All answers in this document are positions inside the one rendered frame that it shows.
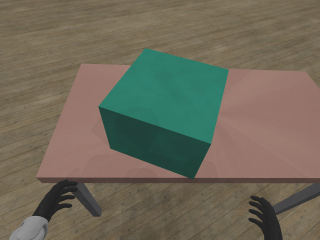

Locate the robot right hand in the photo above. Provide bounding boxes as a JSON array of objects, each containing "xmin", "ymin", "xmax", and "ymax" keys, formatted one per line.
[{"xmin": 248, "ymin": 195, "xmax": 283, "ymax": 240}]

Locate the robot left hand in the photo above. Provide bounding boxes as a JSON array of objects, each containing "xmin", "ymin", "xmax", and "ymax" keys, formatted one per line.
[{"xmin": 32, "ymin": 179, "xmax": 78, "ymax": 222}]

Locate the table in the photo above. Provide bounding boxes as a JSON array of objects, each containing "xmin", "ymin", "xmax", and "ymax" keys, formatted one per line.
[{"xmin": 36, "ymin": 63, "xmax": 320, "ymax": 217}]

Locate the left robot forearm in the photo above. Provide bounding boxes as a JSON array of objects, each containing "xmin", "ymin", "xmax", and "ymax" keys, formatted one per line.
[{"xmin": 9, "ymin": 216, "xmax": 49, "ymax": 240}]

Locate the carton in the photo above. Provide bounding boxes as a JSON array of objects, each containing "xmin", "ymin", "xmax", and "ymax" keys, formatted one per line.
[{"xmin": 98, "ymin": 48, "xmax": 229, "ymax": 179}]

